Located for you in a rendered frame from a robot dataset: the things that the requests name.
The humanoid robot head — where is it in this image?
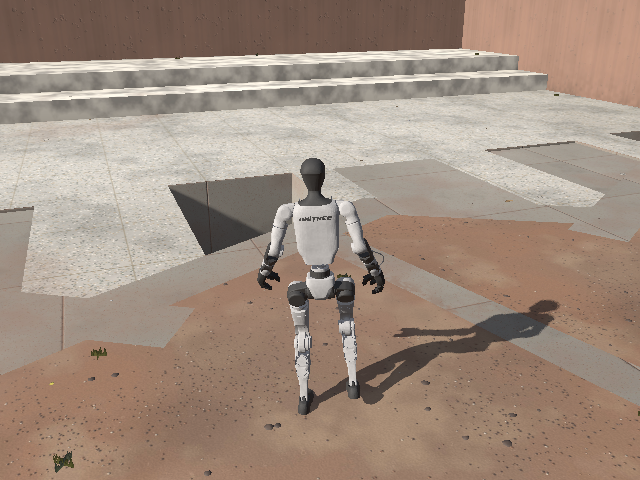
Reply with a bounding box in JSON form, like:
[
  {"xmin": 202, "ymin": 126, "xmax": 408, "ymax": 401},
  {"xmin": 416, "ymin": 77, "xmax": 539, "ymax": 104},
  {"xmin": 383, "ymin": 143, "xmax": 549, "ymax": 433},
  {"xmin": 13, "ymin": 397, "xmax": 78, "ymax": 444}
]
[{"xmin": 298, "ymin": 158, "xmax": 332, "ymax": 206}]

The robot left upper arm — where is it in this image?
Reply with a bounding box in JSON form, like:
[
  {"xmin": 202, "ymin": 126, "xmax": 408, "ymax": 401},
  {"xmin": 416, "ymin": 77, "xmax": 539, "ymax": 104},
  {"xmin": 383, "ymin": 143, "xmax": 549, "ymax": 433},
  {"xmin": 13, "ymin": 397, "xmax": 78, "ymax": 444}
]
[{"xmin": 268, "ymin": 203, "xmax": 295, "ymax": 258}]

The robot left hand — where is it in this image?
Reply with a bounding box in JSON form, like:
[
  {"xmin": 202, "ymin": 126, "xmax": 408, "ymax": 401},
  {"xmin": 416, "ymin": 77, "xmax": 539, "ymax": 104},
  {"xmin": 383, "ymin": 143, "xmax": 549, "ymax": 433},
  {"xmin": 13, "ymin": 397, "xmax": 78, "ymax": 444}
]
[{"xmin": 257, "ymin": 269, "xmax": 280, "ymax": 290}]

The robot right upper arm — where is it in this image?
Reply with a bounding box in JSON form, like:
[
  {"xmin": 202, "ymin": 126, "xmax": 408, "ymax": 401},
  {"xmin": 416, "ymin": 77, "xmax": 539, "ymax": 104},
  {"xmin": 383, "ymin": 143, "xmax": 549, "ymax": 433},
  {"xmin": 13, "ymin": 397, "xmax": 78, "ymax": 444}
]
[{"xmin": 336, "ymin": 200, "xmax": 368, "ymax": 255}]

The left robot forearm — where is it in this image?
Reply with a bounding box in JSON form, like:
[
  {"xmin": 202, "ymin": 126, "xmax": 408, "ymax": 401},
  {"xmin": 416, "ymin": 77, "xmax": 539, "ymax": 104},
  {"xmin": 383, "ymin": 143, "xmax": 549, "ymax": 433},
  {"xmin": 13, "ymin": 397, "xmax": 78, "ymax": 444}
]
[{"xmin": 260, "ymin": 242, "xmax": 278, "ymax": 276}]

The robot right hand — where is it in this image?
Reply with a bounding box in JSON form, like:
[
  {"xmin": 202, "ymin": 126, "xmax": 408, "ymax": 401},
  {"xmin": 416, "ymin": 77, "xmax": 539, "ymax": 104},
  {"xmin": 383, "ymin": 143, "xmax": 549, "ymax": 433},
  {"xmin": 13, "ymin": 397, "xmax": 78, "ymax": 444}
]
[{"xmin": 362, "ymin": 270, "xmax": 385, "ymax": 294}]

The left robot thigh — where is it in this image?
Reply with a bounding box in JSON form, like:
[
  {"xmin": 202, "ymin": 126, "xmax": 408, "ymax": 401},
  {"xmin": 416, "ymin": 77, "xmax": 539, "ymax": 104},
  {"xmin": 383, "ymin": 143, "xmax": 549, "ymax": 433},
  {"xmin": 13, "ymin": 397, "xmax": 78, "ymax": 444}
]
[{"xmin": 287, "ymin": 281, "xmax": 312, "ymax": 353}]

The right robot forearm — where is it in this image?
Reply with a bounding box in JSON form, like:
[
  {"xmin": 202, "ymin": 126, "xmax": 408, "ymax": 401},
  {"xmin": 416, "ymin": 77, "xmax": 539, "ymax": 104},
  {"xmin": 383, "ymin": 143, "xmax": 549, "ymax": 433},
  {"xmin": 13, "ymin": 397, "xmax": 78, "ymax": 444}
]
[{"xmin": 358, "ymin": 238, "xmax": 381, "ymax": 277}]

